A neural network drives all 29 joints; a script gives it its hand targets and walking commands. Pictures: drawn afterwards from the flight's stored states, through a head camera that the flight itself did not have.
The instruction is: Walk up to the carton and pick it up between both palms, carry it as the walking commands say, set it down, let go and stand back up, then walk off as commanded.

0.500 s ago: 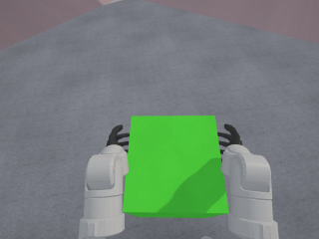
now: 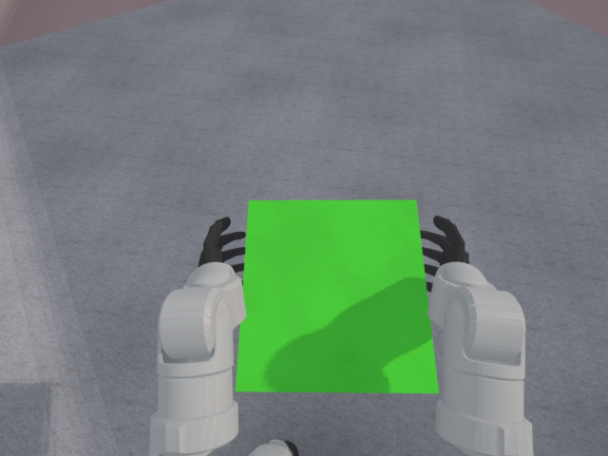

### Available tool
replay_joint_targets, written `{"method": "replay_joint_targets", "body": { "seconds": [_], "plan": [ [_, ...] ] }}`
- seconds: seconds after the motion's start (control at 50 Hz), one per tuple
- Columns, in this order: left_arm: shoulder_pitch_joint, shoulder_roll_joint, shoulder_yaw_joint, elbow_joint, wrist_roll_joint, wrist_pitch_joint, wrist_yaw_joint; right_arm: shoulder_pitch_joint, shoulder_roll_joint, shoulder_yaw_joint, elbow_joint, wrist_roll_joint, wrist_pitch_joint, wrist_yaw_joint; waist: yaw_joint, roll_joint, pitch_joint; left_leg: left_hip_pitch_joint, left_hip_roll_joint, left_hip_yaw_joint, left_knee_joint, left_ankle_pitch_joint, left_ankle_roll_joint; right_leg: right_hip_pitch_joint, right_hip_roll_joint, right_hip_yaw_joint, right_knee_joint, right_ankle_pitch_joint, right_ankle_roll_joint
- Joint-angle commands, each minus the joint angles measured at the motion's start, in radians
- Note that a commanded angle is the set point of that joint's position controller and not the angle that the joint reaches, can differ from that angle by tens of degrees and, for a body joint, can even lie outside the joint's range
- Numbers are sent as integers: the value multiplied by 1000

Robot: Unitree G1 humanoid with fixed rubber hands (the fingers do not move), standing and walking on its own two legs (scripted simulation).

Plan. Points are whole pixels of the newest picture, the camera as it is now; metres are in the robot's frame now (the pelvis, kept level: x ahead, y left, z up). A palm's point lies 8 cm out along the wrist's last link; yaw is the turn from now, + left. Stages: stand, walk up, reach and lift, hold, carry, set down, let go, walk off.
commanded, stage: carry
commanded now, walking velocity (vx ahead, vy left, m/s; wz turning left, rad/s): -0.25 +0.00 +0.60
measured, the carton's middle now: (329, 306) +0.32 +0.02 -0.03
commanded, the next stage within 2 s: none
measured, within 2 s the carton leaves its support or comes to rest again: neither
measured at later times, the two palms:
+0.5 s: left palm out of the picture +0.11 +0.20 +0.06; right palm (412, 396) +0.19 -0.06 +0.08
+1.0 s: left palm out of the picture +0.01 +0.14 +0.08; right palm (444, 448) +0.15 -0.09 +0.08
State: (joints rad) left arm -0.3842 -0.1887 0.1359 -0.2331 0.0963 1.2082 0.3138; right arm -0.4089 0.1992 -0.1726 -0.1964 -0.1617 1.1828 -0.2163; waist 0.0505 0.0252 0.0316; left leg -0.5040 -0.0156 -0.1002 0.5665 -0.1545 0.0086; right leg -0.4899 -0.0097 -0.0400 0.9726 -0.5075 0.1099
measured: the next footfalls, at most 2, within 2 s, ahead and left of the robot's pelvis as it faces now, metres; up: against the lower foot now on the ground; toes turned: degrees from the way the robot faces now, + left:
right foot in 0.10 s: -0.06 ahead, -0.14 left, +0.00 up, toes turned -1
left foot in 0.42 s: -0.13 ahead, +0.10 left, +0.00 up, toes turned +21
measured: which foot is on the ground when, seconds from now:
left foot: down 0.00-0.10, up 0.12-0.40, down 0.42-0.80, up 0.82-1.00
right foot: up 0.00-0.08, down 0.10-0.42, up 0.44-0.78, down 0.80-1.00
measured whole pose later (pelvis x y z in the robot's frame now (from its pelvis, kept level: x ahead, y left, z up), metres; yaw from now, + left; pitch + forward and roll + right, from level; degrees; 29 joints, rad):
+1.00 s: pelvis -0.18 -0.13 +0.01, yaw +37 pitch +4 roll +2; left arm -0.37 -0.18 0.14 -0.15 0.16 1.21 0.21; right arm -0.36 0.18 -0.13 -0.23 -0.07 1.24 -0.35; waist -0.06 0.01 0.01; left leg -0.51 -0.01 0.09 0.90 -0.48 -0.05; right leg -0.32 -0.12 -0.18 0.58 -0.32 -0.01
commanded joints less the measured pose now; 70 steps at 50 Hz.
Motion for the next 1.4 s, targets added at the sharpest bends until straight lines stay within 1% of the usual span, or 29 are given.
{"method": "replay_joint_targets", "body": {
  "seconds": [0.0, 0.06, 0.08, 0.1, 0.12, 0.14, 0.16, 0.22, 0.32, 0.36, 0.4, 0.42, 0.44, 0.48, 0.6, 0.76, 0.78, 0.8, 0.82, 0.86, 0.9, 1.0, 1.04, 1.06, 1.08, 1.1, 1.14, 1.2, 1.38],
  "plan": [
    [-468, -996, -700, -2, -450, 11, -443, -387, 934, 649, -31, 424, 26, 342, -69, 185, -537, 497, 267, -260, -82, 750, 119, 69, 16, 1, -195, -17, -29],
    [-434, -1000, -680, 14, -433, 11, -450, -410, 945, 675, -39, 430, 29, 341, -52, 169, -541, 309, 205, -232, -117, 503, 35, 380, -15, -41, -555, 136, -67],
    [-432, -997, -672, 18, -428, 11, -455, -412, 952, 681, -37, 433, 29, 339, -49, 77, -523, 179, 149, -194, -64, 275, -7, 501, -109, 43, -644, 204, -83],
    [-447, -978, -660, 21, -429, 14, -461, -398, 969, 680, -14, 431, 32, 334, -68, -120, -486, 19, 33, -62, 43, -95, -46, 572, -328, 185, -641, 466, -119],
    [-415, -994, -639, 21, -415, -2, -468, -471, 976, 710, -67, 449, 34, 340, -50, -410, -440, -144, -73, 136, 347, -465, -77, 477, -623, 352, -567, 943, -305],
    [-470, -999, -636, -43, -428, 2, -473, -476, 1009, 709, -58, 455, 30, 338, -59, -279, -385, -195, 13, 150, 523, -473, -58, 457, -561, 232, -551, 1159, -315],
    [-473, -1002, -636, -32, -423, 1, -469, -522, 1013, 746, -93, 487, 25, 338, -55, -209, -379, -138, 10, 139, 581, -413, -47, 416, -466, 124, -537, 1088, -279],
    [-506, -976, -606, -49, -395, -14, -452, -565, 1018, 780, -85, 550, 31, 346, -64, -227, -383, -55, 15, 171, 474, -264, -69, 461, -267, -90, -467, 873, -188],
    [-469, -940, -568, 19, -338, -9, -433, -516, 976, 719, 32, 539, 67, 362, -34, -260, -410, 25, -9, 256, 217, -352, -66, 496, -315, -49, -392, 849, -239],
    [-442, -953, -570, 67, -325, -9, -429, -488, 980, 704, 74, 525, 69, 372, -48, -220, -414, 129, 2, 256, -36, -181, -53, 471, -308, -79, -323, 795, -201],
    [-431, -962, -589, 96, -321, -10, -427, -442, 1002, 680, 119, 506, 66, 387, -71, -64, -412, 436, 206, -18, -164, 165, -15, 144, -266, -85, -177, 398, -100],
    [-476, -970, -613, 79, -345, 0, -432, -405, 993, 633, 162, 481, 51, 388, -79, 343, -382, 531, 502, -429, -117, 809, 149, -179, -94, -129, -44, -108, -27],
    [-502, -986, -642, 93, -355, -7, -429, -414, 1008, 631, 139, 485, 47, 392, -73, 242, -391, 567, 484, -403, -59, 987, 203, -195, -80, 10, 119, -189, -44],
    [-583, -1020, -689, 31, -409, -25, -434, -437, 1015, 618, 99, 480, 29, 394, -72, 135, -420, 490, 392, -237, -77, 599, 158, -190, -89, 82, 189, -56, -51],
    [-608, -1021, -728, -33, -484, -18, -431, -462, 961, 604, -34, 451, 5, 359, -74, 183, -439, 370, 281, -175, -161, 36, 104, -90, -21, 26, 39, 60, -38],
    [-469, -1001, -695, 20, -442, 6, -439, -415, 954, 662, -53, 431, 25, 352, -63, 262, -468, 203, 190, -178, -143, 20, -18, 340, 15, -75, -580, 102, -85],
    [-455, -998, -691, 17, -440, 5, -442, -417, 955, 675, -60, 439, 26, 350, -61, 123, -487, 122, 120, -123, -33, -61, -50, 464, -74, 8, -671, 111, -92],
    [-430, -990, -678, 36, -426, 1, -447, -410, 963, 684, -53, 444, 31, 353, -61, -192, -455, -25, -23, 34, 166, -242, -84, 456, -320, 267, -748, 26, -185],
    [-431, -1003, -660, 32, -415, -7, -453, -448, 985, 689, -54, 461, 33, 356, -54, -379, -408, -185, -33, 186, 436, -469, -88, 391, -502, 354, -695, 272, -306],
    [-479, -1017, -637, -5, -409, -16, -458, -513, 1023, 744, -92, 507, 24, 358, -54, -222, -349, -146, 14, 159, 592, -401, -41, 347, -364, 127, -631, 539, -290],
    [-471, -1018, -624, -20, -386, -29, -444, -541, 1026, 773, -105, 551, 28, 363, -58, -211, -379, -101, 21, 164, 478, -301, -49, 442, -254, -64, -506, 747, -233],
    [-450, -967, -601, 4, -346, -24, -432, -481, 985, 731, 0, 534, 56, 369, -37, -258, -440, 23, -23, 244, 148, -323, -32, 516, -280, -62, -393, 848, -272],
    [-412, -977, -608, 44, -333, -15, -430, -423, 993, 713, 49, 511, 61, 378, -63, -174, -454, 208, 35, 207, -175, -57, -11, 426, -257, -106, -290, 738, -209],
    [-414, -975, -618, 44, -330, -13, -429, -395, 1005, 704, 67, 500, 60, 385, -82, -97, -459, 420, 163, 42, -202, 62, 12, 193, -246, -84, -219, 529, -150],
    [-440, -979, -633, 38, -344, -4, -434, -361, 996, 670, 105, 476, 49, 387, -89, 220, -456, 613, 446, -331, -89, 797, 149, -132, -117, -132, -84, 181, -57],
    [-463, -985, -663, 32, -354, -3, -433, -351, 997, 653, 89, 472, 43, 387, -86, 270, -458, 661, 483, -395, -41, 1062, 226, -229, -64, -23, 71, -128, -46],
    [-524, -1024, -698, 11, -391, -16, -439, -389, 1006, 648, 54, 471, 30, 392, -81, 117, -461, 588, 396, -243, -34, 806, 201, -238, -71, 73, 184, -47, -51],
    [-573, -1044, -719, -49, -436, -22, -440, -436, 998, 644, -18, 469, 10, 378, -78, 157, -437, 450, 288, -115, -70, 461, 153, -183, -59, 40, 92, 83, -35],
    [-433, -994, -694, -31, -422, 9, -444, -390, 940, 688, -90, 434, 31, 347, -62, 190, -489, 171, 200, -121, 13, 137, 29, 291, -17, -70, -530, 183, -52]
  ]
}}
